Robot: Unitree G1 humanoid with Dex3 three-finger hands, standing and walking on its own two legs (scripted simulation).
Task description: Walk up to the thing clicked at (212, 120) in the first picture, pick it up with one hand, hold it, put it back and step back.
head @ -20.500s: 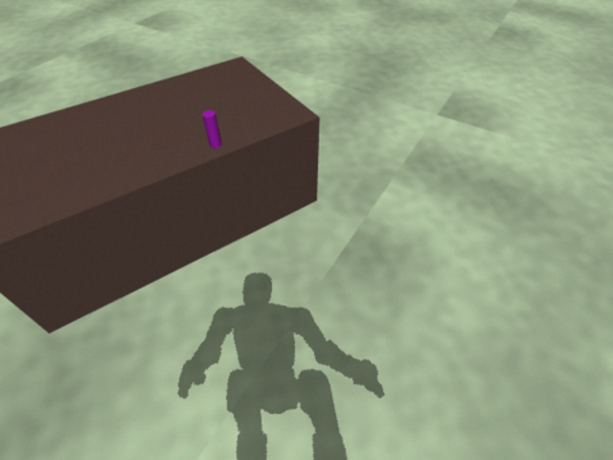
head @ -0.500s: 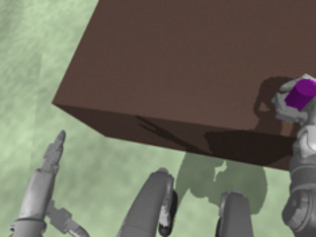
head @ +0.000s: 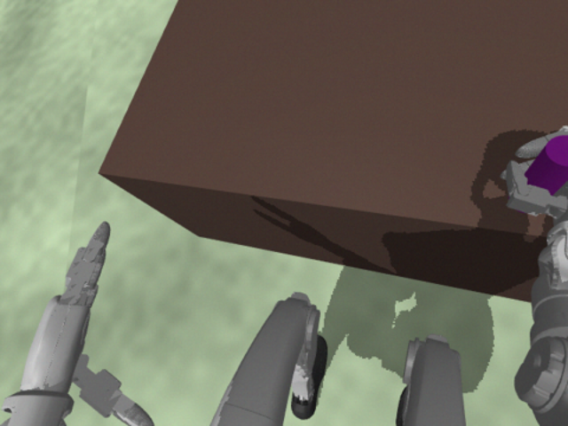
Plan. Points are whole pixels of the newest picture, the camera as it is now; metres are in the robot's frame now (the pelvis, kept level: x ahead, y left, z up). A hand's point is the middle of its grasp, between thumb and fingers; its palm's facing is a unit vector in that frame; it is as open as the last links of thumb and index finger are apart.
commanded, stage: loosen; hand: right
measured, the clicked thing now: (543, 178) +0.49 -0.20 -0.05
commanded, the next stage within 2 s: open in 0.30 s
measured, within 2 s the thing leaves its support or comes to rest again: neither
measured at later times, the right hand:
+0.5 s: hand (529, 177) +0.49 -0.19 -0.05, palm faces +0.11 +0.99 +0.01, open 6.4 cm
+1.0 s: hand (548, 165) +0.49 -0.20 -0.03, palm faces +0.13 +0.99 +0.00, open 12.5 cm
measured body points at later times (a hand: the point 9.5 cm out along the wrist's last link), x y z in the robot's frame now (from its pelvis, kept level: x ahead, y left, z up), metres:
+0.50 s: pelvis -0.01 +0.00 -0.01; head +0.17 -0.07 +0.39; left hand +0.17 +0.26 +0.12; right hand +0.48 -0.24 -0.05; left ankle +0.10 +0.14 -0.53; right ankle +0.04 -0.12 -0.53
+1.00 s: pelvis -0.01 +0.00 +0.00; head +0.17 -0.07 +0.41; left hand +0.17 +0.26 +0.14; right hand +0.48 -0.26 -0.03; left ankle +0.10 +0.14 -0.53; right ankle +0.04 -0.12 -0.53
